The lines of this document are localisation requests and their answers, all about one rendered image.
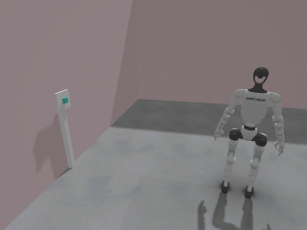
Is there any button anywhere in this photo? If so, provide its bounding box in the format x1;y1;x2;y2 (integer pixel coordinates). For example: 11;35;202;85
62;97;68;104

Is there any right robot upper arm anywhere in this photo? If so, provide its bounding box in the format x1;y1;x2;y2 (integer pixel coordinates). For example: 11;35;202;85
270;92;282;124

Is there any robot left forearm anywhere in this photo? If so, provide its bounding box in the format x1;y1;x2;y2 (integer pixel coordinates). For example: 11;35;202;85
217;107;230;129

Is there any left robot upper arm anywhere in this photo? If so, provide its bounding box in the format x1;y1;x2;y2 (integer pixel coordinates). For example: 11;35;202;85
225;89;246;116

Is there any panel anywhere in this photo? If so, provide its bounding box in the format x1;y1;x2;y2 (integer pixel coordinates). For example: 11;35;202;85
54;89;76;169

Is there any humanoid robot head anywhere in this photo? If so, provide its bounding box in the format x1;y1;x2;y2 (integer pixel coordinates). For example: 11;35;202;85
248;67;269;94

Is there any robot right forearm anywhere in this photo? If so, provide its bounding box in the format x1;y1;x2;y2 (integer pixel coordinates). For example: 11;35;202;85
274;115;285;142

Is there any left robot hand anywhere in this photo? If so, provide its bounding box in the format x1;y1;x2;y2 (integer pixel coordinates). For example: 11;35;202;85
214;128;224;141

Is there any right robot hand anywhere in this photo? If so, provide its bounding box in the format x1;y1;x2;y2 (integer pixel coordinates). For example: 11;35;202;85
273;141;285;155

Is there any robot left shin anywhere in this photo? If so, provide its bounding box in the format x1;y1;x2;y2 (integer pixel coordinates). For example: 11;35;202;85
224;155;233;187

